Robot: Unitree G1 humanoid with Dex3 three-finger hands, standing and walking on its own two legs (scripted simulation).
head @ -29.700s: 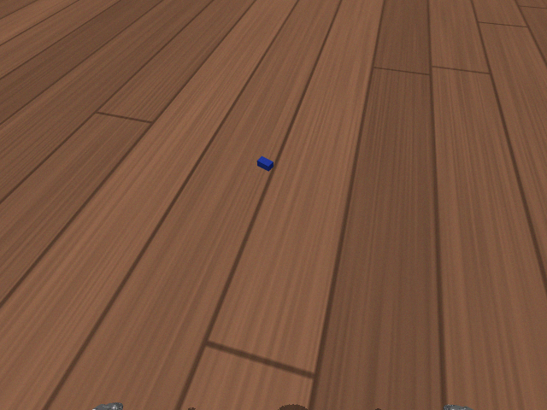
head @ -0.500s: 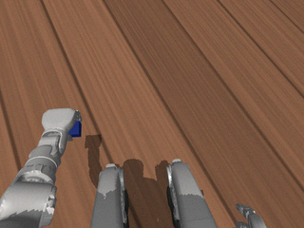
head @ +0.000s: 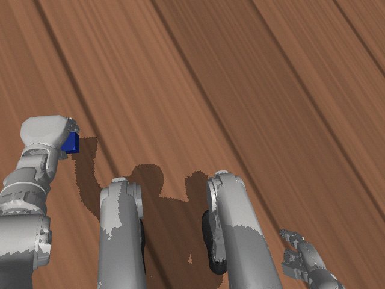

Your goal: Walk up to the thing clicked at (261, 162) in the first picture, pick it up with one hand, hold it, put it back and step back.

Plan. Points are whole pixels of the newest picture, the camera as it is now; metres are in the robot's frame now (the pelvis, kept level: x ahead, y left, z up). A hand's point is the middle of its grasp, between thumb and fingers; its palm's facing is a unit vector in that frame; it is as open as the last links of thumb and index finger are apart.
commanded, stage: crouch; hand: left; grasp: from above
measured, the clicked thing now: (59, 143) +0.41 +0.29 -0.20
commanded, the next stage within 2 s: lower in 0.56 s
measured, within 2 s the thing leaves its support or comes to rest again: rests again in 1.88 s
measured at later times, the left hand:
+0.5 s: hand (67, 150) +0.40 +0.29 -0.24, palm faces -0.45 -0.04 -0.89, open 7.2 cm
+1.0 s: hand (75, 154) +0.40 +0.29 -0.30, palm faces -0.48 -0.07 -0.88, open 7.2 cm
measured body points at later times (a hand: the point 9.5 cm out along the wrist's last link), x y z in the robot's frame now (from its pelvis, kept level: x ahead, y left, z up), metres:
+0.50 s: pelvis -0.01 +0.00 -0.07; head +0.21 +0.06 +0.32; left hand +0.42 +0.29 -0.19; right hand +0.06 -0.28 -0.19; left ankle +0.08 +0.13 -0.39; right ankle +0.08 -0.14 -0.39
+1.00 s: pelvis -0.01 -0.01 -0.11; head +0.23 +0.06 +0.27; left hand +0.42 +0.29 -0.25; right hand +0.06 -0.28 -0.22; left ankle +0.08 +0.13 -0.39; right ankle +0.08 -0.14 -0.39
